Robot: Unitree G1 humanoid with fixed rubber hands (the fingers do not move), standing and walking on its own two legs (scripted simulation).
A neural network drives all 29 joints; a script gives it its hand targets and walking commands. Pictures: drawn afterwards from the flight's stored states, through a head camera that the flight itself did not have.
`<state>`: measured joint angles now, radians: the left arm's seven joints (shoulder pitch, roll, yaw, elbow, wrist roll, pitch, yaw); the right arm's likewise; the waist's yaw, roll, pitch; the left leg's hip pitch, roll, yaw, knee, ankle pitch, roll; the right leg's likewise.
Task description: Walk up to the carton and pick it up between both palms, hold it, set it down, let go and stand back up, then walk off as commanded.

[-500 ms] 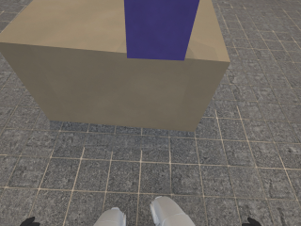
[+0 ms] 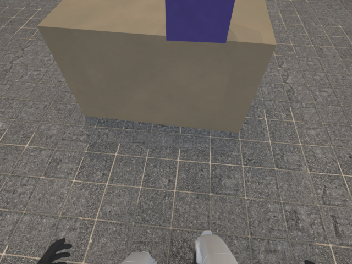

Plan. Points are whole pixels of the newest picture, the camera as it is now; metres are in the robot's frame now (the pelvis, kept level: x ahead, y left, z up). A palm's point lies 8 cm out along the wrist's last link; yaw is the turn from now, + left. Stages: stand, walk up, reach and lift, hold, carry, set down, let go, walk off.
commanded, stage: walk off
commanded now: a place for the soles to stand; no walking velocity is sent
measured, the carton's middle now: out of the picture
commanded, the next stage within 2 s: stand in 0.86 s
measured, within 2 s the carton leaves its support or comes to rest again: neither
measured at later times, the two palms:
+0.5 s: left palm out of the picture -0.04 +0.30 -0.09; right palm out of the picture -0.04 -0.32 -0.08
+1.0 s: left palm out of the picture -0.03 +0.30 -0.08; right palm out of the picture -0.04 -0.30 -0.07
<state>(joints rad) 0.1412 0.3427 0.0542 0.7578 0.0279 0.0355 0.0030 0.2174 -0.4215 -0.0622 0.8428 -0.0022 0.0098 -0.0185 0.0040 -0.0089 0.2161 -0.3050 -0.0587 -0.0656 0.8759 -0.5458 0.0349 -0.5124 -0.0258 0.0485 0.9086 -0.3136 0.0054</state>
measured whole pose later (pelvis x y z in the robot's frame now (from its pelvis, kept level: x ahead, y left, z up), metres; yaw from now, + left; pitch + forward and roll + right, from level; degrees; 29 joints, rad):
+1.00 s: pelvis -0.09 +0.00 +0.04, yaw -1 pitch -5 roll +0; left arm 0.22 0.35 0.05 1.02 0.02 -0.03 -0.02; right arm 0.21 -0.34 -0.03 1.01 0.00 -0.02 0.01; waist 0.00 -0.02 0.08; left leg -0.24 -0.04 -0.02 0.61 -0.28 0.02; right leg -0.26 0.01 0.04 0.61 -0.25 0.00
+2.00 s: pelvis -0.03 +0.02 +0.06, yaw +1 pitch -2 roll +0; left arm 0.09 0.33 0.01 1.15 0.00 -0.01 0.01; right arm 0.09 -0.32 -0.01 1.15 -0.01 -0.01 0.00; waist 0.00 -0.02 0.04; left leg -0.09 -0.06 -0.05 0.34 -0.21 0.04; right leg -0.09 -0.03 0.00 0.33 -0.20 0.03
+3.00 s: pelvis -0.02 +0.02 +0.06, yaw +3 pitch -2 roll +0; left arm 0.13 0.32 0.01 1.10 0.01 0.00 0.01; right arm 0.11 -0.34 0.00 1.12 -0.01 -0.02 -0.01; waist 0.01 -0.01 0.04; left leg -0.07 -0.08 -0.07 0.33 -0.22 0.05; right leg -0.07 -0.06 -0.03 0.34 -0.23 0.04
